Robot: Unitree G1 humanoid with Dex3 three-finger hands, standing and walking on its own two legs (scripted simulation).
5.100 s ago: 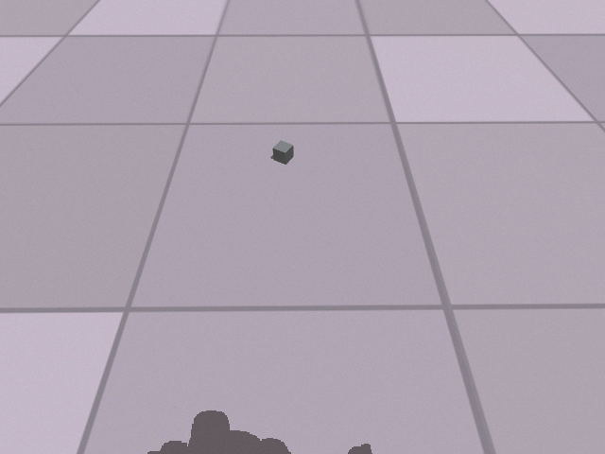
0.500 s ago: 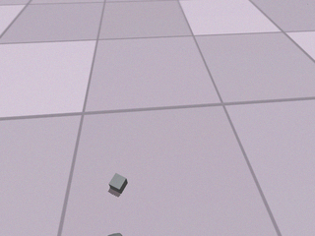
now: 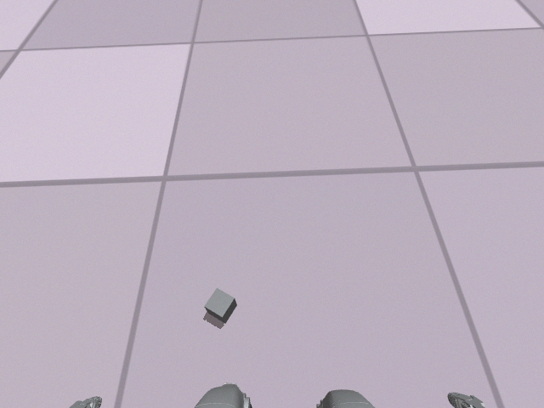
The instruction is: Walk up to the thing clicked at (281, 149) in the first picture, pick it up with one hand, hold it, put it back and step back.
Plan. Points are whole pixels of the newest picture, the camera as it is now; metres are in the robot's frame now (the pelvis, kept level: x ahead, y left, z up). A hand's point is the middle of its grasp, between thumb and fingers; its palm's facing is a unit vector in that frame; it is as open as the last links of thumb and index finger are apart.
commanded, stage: walk up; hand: left
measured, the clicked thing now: (221, 305) +0.49 +0.21 -0.71
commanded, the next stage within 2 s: none
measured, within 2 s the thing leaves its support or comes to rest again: neither
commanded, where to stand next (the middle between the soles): +0.09 +0.02 m, yaw +2 degrees
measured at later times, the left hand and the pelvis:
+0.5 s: hand out of the picture +0.08 +0.29 -0.14, palm faces -0.01 -0.91 -0.41, open 7.4 cm; pelvis -0.01 +0.01 +0.01, yaw +1 degrees
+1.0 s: hand out of the picture +0.07 +0.27 -0.13, palm faces +0.03 -0.93 -0.37, open 7.4 cm; pelvis +0.00 +0.00 +0.02, yaw +2 degrees
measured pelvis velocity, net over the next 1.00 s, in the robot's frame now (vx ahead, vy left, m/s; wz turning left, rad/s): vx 0.00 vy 0.00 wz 0.04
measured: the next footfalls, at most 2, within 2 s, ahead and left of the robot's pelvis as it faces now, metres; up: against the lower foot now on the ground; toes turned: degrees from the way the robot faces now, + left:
left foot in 1.76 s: +0.16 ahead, +0.22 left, +0.00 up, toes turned +7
